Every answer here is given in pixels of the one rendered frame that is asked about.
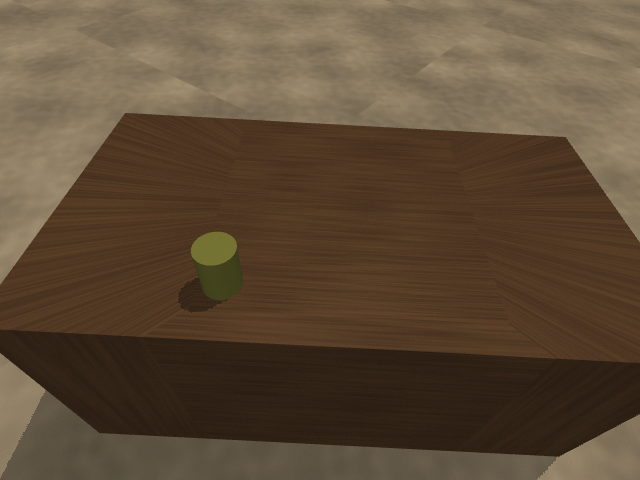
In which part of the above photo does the can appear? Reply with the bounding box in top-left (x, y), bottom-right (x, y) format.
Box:
top-left (191, 232), bottom-right (243, 300)

